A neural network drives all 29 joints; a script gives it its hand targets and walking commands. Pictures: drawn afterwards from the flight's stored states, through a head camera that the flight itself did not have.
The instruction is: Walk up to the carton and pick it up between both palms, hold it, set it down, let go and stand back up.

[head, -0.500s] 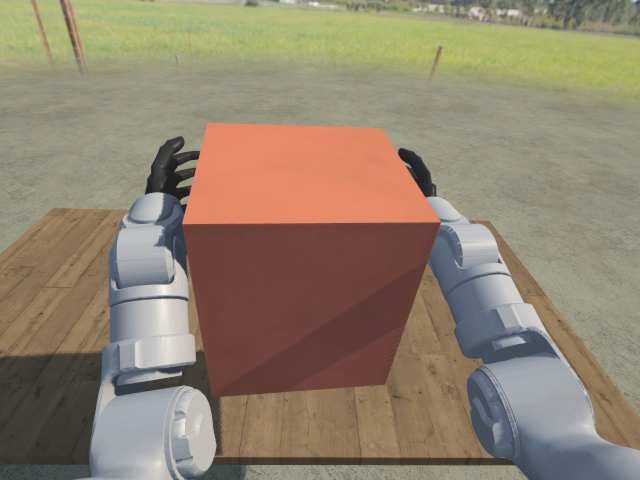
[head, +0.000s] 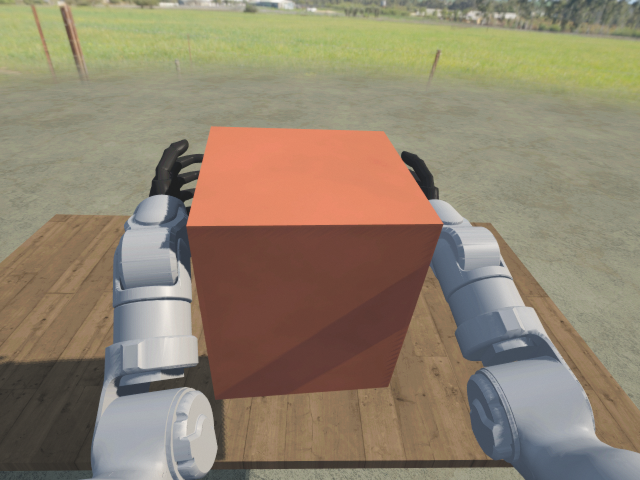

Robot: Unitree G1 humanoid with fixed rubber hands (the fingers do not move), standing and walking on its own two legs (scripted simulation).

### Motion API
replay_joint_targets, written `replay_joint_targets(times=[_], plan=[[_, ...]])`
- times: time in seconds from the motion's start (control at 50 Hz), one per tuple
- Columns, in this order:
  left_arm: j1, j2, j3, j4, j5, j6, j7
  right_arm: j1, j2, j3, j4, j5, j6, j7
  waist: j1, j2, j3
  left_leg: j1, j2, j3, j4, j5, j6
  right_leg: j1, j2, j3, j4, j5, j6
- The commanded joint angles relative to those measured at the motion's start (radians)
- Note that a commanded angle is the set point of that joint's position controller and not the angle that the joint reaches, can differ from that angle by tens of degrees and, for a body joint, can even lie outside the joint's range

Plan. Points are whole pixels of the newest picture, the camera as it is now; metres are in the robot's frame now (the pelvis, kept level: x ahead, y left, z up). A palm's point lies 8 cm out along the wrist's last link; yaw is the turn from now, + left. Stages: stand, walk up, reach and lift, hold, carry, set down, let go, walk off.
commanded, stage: hold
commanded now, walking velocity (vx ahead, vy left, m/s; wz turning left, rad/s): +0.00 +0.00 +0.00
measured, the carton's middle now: (302, 260) +0.33 +0.00 +0.20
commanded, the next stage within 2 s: set down in 1.42 s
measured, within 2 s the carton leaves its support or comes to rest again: neither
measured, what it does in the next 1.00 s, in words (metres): stands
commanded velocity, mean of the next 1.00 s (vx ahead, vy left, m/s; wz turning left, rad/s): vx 0.00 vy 0.00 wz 0.00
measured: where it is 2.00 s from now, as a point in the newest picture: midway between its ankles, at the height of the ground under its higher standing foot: outside the picture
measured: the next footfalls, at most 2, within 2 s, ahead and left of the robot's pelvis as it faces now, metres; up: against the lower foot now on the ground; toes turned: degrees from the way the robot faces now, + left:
none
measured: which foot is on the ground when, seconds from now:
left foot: down 0.00-1.00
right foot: down 0.00-1.00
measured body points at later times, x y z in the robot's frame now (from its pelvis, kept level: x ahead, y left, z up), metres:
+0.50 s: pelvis +0.00 +0.00 +0.00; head -0.08 +0.02 +0.44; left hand +0.38 +0.15 +0.26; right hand +0.38 -0.15 +0.25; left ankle +0.02 +0.12 -0.75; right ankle +0.00 -0.12 -0.75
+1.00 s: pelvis +0.00 +0.00 +0.00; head -0.08 +0.02 +0.44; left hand +0.37 +0.16 +0.26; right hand +0.38 -0.15 +0.25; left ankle +0.02 +0.12 -0.75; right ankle +0.00 -0.12 -0.75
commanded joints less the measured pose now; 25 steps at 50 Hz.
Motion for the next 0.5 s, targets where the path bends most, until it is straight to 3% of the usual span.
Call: replay_joint_targets(times=[0.0, 0.08, 0.1, 0.14, 0.16, 0.18, 0.2, 0.22, 0.26, 0.3, 0.44, 0.46, 0.48], plan=[[-0.703, -0.598, -0.502, -0.062, -0.168, -0.043, -0.140, -0.811, 0.675, 0.309, -0.298, 0.134, -0.055, 0.084, -0.007, 0.065, -0.261, 0.111, -0.029, 0.028, -0.033, 0.159, -0.026, -0.020, 0.051, -0.030, -0.039, 0.125, 0.037], [-0.646, -0.599, -0.505, -0.101, -0.163, -0.036, -0.141, -0.796, 0.672, 0.349, -0.363, 0.168, -0.054, 0.068, 0.009, 0.031, -0.340, 0.138, -0.039, 0.020, -0.006, 0.273, -0.029, 0.049, 0.057, -0.028, -0.022, 0.261, 0.051], [-0.643, -0.579, -0.514, -0.134, -0.168, -0.036, -0.142, -0.769, 0.669, 0.359, -0.357, 0.171, -0.048, 0.062, -0.010, 0.033, -0.349, 0.153, -0.036, 0.023, 0.005, 0.278, -0.032, 0.063, 0.051, -0.018, -0.015, 0.288, 0.049], [-0.649, -0.570, -0.513, -0.115, -0.158, -0.028, -0.147, -0.780, 0.648, 0.343, -0.370, 0.168, -0.044, 0.058, -0.012, 0.024, -0.307, 0.130, -0.037, 0.019, -0.012, 0.245, -0.034, 0.050, 0.058, -0.027, -0.026, 0.232, 0.049], [-0.675, -0.593, -0.547, -0.184, -0.182, -0.034, -0.147, -0.773, 0.665, 0.358, -0.406, 0.182, -0.051, 0.060, -0.019, 0.055, -0.345, 0.147, -0.033, 0.016, -0.003, 0.290, -0.036, 0.053, 0.058, -0.021, -0.018, 0.272, 0.045], [-0.662, -0.589, -0.540, -0.178, -0.177, -0.032, -0.147, -0.759, 0.659, 0.354, -0.404, 0.189, -0.049, 0.057, -0.010, 0.064, -0.328, 0.152, -0.037, 0.022, 0.005, 0.313, -0.041, 0.045, 0.055, -0.024, -0.022, 0.294, 0.043], [-0.661, -0.601, -0.562, -0.215, -0.181, -0.033, -0.145, -0.754, 0.671, 0.367, -0.435, 0.191, -0.050, 0.055, -0.021, 0.065, -0.351, 0.168, -0.037, 0.015, 0.016, 0.339, -0.042, 0.060, 0.059, -0.025, -0.016, 0.317, 0.047], [-0.680, -0.564, -0.547, -0.195, -0.164, -0.029, -0.146, -0.732, 0.659, 0.351, -0.375, 0.169, -0.037, 0.053, -0.027, 0.060, -0.292, 0.154, -0.037, 0.016, 0.005, 0.289, -0.045, 0.030, 0.055, -0.028, -0.028, 0.265, 0.048], [-0.652, -0.577, -0.544, -0.150, -0.161, -0.024, -0.154, -0.735, 0.644, 0.333, -0.375, 0.154, -0.038, 0.062, -0.020, 0.078, -0.256, 0.120, -0.039, 0.025, -0.020, 0.217, -0.040, 0.005, 0.050, -0.031, -0.047, 0.187, 0.044], [-0.657, -0.572, -0.525, -0.138, -0.154, -0.026, -0.152, -0.737, 0.652, 0.333, -0.358, 0.145, -0.038, 0.064, -0.015, 0.046, -0.243, 0.108, -0.035, 0.025, -0.038, 0.207, -0.030, 0.016, 0.052, -0.037, -0.044, 0.180, 0.041], [-0.681, -0.596, -0.542, -0.122, -0.168, -0.034, -0.146, -0.797, 0.674, 0.341, -0.390, 0.145, -0.047, 0.065, -0.014, 0.054, -0.282, 0.111, -0.037, 0.025, -0.023, 0.193, -0.025, 0.007, 0.049, -0.023, -0.037, 0.181, 0.044], [-0.674, -0.597, -0.529, -0.109, -0.160, -0.033, -0.146, -0.790, 0.669, 0.339, -0.369, 0.147, -0.045, 0.065, 0.000, 0.058, -0.269, 0.116, -0.035, 0.028, -0.021, 0.200, -0.027, 0.012, 0.052, -0.028, -0.032, 0.174, 0.044], [-0.685, -0.586, -0.528, -0.136, -0.160, -0.034, -0.146, -0.761, 0.670, 0.325, -0.334, 0.138, -0.038, 0.066, -0.008, 0.065, -0.262, 0.108, -0.037, 0.028, -0.026, 0.192, -0.028, 0.021, 0.052, -0.026, -0.037, 0.168, 0.042]])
